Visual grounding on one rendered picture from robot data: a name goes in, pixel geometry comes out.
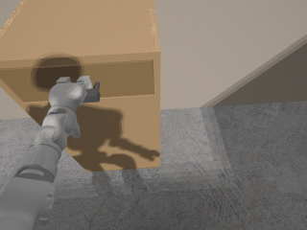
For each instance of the handle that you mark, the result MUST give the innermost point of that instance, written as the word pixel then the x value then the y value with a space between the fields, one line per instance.
pixel 93 95

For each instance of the drawer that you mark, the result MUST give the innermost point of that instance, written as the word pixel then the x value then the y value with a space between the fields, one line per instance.
pixel 117 79

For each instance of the robot left forearm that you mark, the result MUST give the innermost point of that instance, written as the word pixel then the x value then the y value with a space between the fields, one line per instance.
pixel 40 161

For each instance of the left robot upper arm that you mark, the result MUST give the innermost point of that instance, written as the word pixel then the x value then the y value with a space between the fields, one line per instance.
pixel 26 204

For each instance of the cabinet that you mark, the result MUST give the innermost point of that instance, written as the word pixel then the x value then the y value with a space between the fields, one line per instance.
pixel 117 133

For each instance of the robot left hand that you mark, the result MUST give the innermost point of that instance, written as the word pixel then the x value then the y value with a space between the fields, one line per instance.
pixel 71 95

